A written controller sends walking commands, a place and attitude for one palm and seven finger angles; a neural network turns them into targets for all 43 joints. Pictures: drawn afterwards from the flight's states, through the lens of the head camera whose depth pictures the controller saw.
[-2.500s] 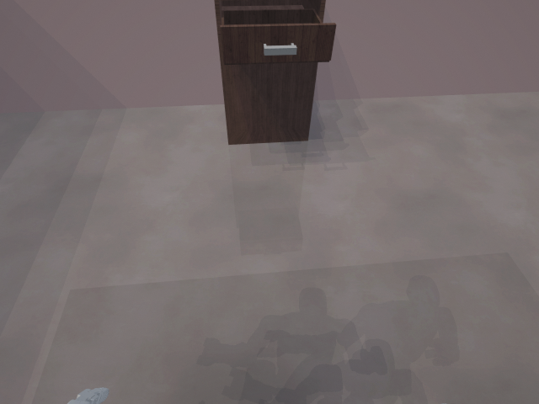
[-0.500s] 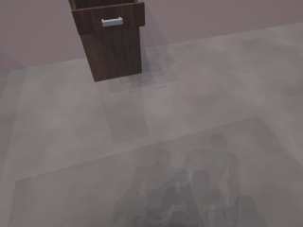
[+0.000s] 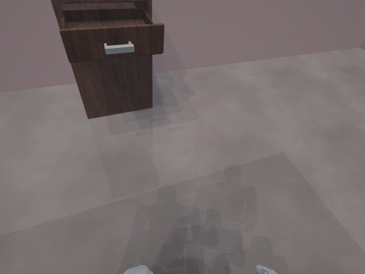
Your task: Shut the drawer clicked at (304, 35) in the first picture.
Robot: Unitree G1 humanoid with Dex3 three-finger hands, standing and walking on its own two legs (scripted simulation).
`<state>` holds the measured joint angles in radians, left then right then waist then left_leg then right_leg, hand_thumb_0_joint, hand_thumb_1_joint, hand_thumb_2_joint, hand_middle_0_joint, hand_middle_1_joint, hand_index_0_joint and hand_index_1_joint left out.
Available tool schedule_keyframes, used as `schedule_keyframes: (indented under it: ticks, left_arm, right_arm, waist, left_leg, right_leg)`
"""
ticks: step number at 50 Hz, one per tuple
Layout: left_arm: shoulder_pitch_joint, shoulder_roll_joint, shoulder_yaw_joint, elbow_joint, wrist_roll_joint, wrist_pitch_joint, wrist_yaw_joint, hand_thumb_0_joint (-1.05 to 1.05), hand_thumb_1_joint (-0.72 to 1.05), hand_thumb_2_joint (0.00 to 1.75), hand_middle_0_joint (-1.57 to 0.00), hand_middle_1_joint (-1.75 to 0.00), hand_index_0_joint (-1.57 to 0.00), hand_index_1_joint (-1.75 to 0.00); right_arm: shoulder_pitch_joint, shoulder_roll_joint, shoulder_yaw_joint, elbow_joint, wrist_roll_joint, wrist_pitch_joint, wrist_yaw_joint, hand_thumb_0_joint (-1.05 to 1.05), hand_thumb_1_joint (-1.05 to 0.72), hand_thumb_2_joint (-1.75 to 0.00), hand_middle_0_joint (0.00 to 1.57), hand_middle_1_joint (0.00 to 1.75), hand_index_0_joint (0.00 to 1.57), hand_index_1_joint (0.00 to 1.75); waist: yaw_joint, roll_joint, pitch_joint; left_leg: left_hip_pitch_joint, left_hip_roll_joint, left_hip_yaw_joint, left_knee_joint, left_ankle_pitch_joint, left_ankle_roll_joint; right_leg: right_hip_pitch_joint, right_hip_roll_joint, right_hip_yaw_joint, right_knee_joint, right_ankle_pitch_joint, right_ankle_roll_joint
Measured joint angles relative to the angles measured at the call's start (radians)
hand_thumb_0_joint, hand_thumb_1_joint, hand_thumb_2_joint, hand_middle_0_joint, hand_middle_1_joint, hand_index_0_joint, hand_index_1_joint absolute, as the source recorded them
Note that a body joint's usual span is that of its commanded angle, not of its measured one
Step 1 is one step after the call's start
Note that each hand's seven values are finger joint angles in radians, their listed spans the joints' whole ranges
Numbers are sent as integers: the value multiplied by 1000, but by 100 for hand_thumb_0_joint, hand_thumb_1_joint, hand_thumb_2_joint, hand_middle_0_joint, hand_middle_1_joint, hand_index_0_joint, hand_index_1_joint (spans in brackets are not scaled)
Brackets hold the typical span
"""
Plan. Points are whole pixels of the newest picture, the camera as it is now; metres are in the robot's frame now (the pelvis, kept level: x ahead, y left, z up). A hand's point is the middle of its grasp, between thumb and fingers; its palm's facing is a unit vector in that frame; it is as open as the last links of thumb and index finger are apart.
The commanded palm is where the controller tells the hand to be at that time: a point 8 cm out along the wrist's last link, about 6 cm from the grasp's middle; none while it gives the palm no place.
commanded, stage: walk to a spot facing it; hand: left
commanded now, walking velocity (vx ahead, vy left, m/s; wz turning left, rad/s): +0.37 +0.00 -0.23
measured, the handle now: (118, 46) +1.00 +0.38 -0.04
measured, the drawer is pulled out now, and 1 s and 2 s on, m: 0.30 0.30 0.30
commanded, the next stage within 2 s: turn to face it in 1.12 s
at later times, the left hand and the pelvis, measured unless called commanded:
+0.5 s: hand (136, 214) +0.29 +0.14 -0.15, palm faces -0.19 -0.97 -0.13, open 7.4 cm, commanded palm none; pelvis +0.18 +0.00 +0.02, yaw -8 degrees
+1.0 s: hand (157, 186) +0.38 +0.10 -0.15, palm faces -0.05 -0.98 -0.18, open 7.3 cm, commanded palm none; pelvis +0.39 -0.07 +0.02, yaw -7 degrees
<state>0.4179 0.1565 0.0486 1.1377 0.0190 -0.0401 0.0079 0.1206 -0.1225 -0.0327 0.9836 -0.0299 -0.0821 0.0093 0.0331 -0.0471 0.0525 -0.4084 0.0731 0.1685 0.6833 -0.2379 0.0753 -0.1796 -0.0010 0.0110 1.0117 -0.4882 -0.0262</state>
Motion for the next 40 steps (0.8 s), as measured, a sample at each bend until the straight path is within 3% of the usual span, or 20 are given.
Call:
schedule_keyframes:
  ticks: [2,4,8,13,21,26,29,31,33,35,37,40]
  left_arm:
    - [-29,15,8,-7,4,7,-5,0,91,90,-20,-30,-20,-30]
    - [-60,26,17,-26,10,13,-9,0,91,90,-20,-30,-20,-30]
    - [-118,38,28,-70,16,27,-12,0,92,90,-20,-30,-19,-30]
    - [-170,38,34,-94,17,46,-19,0,92,90,-19,-30,-19,-30]
    - [-228,13,14,-83,14,68,-32,0,92,90,-19,-30,-19,-30]
    - [-283,-10,-1,-92,11,62,-34,0,92,90,-19,-30,-19,-30]
    - [-312,-22,-8,-110,11,36,-33,0,91,90,-20,-30,-19,-30]
    - [-315,-19,-6,-122,13,1,-30,0,91,90,-20,-30,-20,-30]
    - [-308,-17,-1,-126,2,-23,-22,0,91,90,-20,-30,-20,-30]
    - [-281,-16,3,-117,-9,-28,-13,0,92,90,-20,-30,-20,-30]
    - [-256,-4,25,-118,-22,-41,8,-3,95,90,-20,-30,-20,-30]
    - [-213,18,19,-98,-7,-42,13,-4,96,90,-20,-30,-20,-30]
  right_arm:
    - [37,10,2,13,2,1,-9,0,-91,-90,20,30,20,30]
    - [76,6,-24,19,18,-12,-33,-2,-95,-90,20,30,20,30]
    - [157,-28,-25,58,13,-13,-40,-3,-97,-90,20,30,20,30]
    - [263,-22,-12,113,15,-5,-40,-2,-94,-90,20,30,20,30]
    - [387,31,14,170,6,-4,-39,0,-92,-90,19,30,20,30]
    - [436,50,21,199,-4,5,-33,0,-91,-90,20,30,20,30]
    - [458,53,21,218,-3,14,-31,0,-91,-90,20,30,20,30]
    - [467,62,19,233,6,26,-24,0,-91,-90,20,30,20,30]
    - [432,63,16,235,15,46,-17,0,-91,-90,20,30,20,30]
    - [381,51,4,220,18,57,-16,1,-91,-90,20,30,20,30]
    - [327,33,-8,187,13,60,-20,1,-91,-90,20,30,20,30]
    - [237,0,-22,126,5,62,-23,0,-91,-90,20,30,20,30]
  waist:
    - [-6,-6,-6]
    - [-12,-9,-13]
    - [-18,-7,-34]
    - [-28,-9,-48]
    - [-81,14,-25]
    - [-121,34,-1]
    - [-126,55,11]
    - [-110,51,9]
    - [-97,43,16]
    - [-85,40,7]
    - [-78,49,-13]
    - [-78,63,-41]
  left_leg:
    - [62,-7,24,-55,-9,-2]
    - [125,-20,46,-128,2,0]
    - [226,-44,75,-254,18,8]
    - [322,-67,101,-346,8,3]
    - [443,-62,135,-397,-59,-28]
    - [497,-39,156,-379,-130,-69]
    - [509,3,164,-300,-205,-103]
    - [445,50,151,-87,-261,-104]
    - [295,61,33,273,-266,-88]
    - [155,57,-48,507,-193,-76]
    - [36,66,-93,574,-114,-75]
    - [-94,85,-113,535,-35,-86]
  right_leg:
    - [-126,-18,-15,187,84,-4]
    - [-227,-42,-25,241,167,2]
    - [-368,-75,-26,210,282,22]
    - [-458,-98,-17,143,388,43]
    - [-417,-107,-88,-118,381,37]
    - [-348,-82,-133,-280,311,3]
    - [-272,-42,-167,-381,263,-29]
    - [-228,-26,-181,-412,329,-59]
    - [-214,-16,-185,-357,268,-73]
    - [-162,0,-187,-384,225,-74]
    - [-106,16,-194,-451,235,-64]
    - [-34,34,-199,-543,246,-69]
